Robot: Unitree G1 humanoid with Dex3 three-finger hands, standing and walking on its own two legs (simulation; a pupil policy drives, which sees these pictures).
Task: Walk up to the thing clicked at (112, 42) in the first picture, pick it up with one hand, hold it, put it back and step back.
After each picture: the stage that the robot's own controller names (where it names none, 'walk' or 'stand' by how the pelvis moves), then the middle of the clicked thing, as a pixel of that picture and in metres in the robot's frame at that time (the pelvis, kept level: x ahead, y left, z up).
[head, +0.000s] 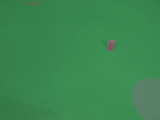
stand; (111, 45) +1.40 -0.37 -0.72
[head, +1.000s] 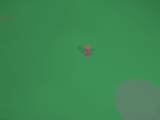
walk; (88, 51) +1.33 +0.02 -0.69
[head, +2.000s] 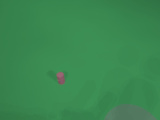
walk; (60, 78) +0.87 +0.22 -0.71
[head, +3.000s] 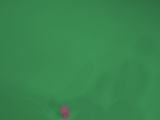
walk; (64, 112) +0.54 +0.17 -0.71
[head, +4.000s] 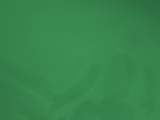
stand; out of the picture +0.38 +0.14 -0.71
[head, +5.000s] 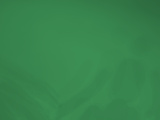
stand; out of the picture +0.38 +0.14 -0.72
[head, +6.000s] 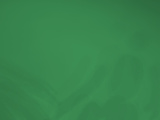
stand; out of the picture +0.38 +0.14 -0.72
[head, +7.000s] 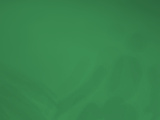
stand; out of the picture +0.37 +0.17 -0.73
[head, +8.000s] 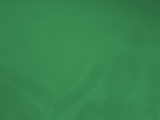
stand; out of the picture +0.37 +0.16 -0.73
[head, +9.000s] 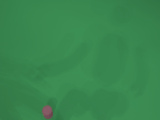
go down; (47, 112) +0.40 +0.17 -0.65
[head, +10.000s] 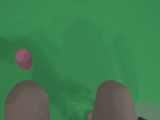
go down; (24, 60) +0.44 +0.22 -0.30
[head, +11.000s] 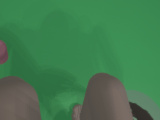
close in; out of the picture +0.43 +0.24 -0.26
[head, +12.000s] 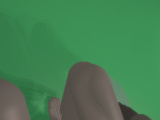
close; out of the picture +0.43 +0.26 -0.22
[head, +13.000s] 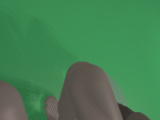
close; out of the picture +0.42 +0.27 -0.22
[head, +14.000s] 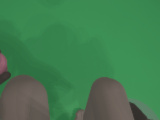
lift; out of the picture +0.34 +0.26 -0.12
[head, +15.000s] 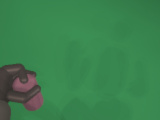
lift; (29, 93) +0.31 +0.17 +0.01
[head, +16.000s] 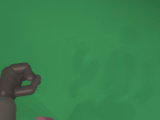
hold; out of the picture +0.29 +0.16 -0.25
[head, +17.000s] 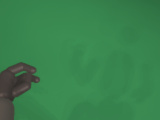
hold; out of the picture -0.14 +0.32 -0.70
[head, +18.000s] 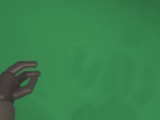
stand; out of the picture -0.14 +0.32 -0.70
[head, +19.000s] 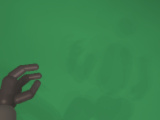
stand; out of the picture -0.14 +0.32 -0.68
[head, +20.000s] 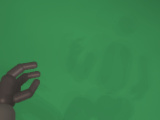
stand; out of the picture -0.14 +0.32 -0.67
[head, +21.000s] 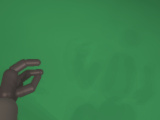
stand; out of the picture -0.15 +0.33 -0.70
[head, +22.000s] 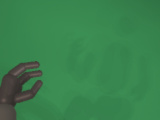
stand; out of the picture -0.14 +0.31 -0.67
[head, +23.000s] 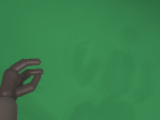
stand; out of the picture -0.15 +0.32 -0.71
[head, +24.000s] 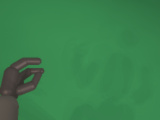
stand; out of the picture -0.15 +0.32 -0.70
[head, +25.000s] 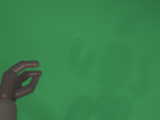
stand; out of the picture -0.15 +0.32 -0.70
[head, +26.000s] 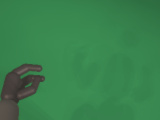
stand; out of the picture -0.15 +0.33 -0.71
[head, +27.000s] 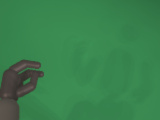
stand; out of the picture -0.14 +0.33 -0.69
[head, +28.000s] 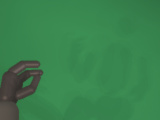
stand; out of the picture -0.13 +0.32 -0.67
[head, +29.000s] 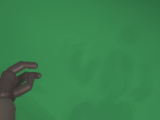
stand; out of the picture -0.14 +0.33 -0.70
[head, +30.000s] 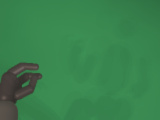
stand; out of the picture -0.14 +0.33 -0.69
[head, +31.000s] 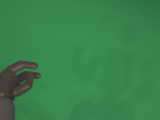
stand; out of the picture -0.15 +0.34 -0.71
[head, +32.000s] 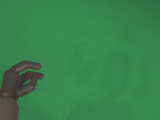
hold; out of the picture -0.14 +0.33 -0.70
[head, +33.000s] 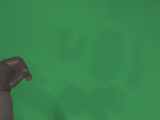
crouch; out of the picture -0.12 +0.34 -0.64
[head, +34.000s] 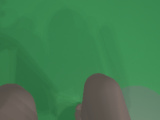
lower; out of the picture -0.10 +0.33 -0.31
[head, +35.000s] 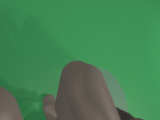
lower; out of the picture -0.13 +0.28 -0.25
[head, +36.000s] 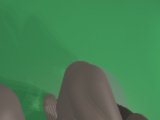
lower; out of the picture -0.13 +0.28 -0.25
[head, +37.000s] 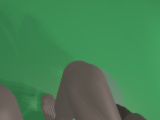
lower; out of the picture -0.13 +0.28 -0.25
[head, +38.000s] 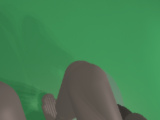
lower; out of the picture -0.13 +0.27 -0.25
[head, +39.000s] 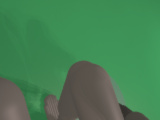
withdraw; out of the picture -0.13 +0.28 -0.25
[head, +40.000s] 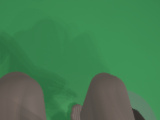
stand; out of the picture -0.11 +0.30 -0.28
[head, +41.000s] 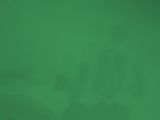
stand; out of the picture -0.13 +0.34 -0.66
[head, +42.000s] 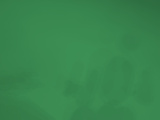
stand; out of the picture -0.12 +0.36 -0.69
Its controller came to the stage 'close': yes
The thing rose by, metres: 0.69
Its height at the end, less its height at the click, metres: -0.02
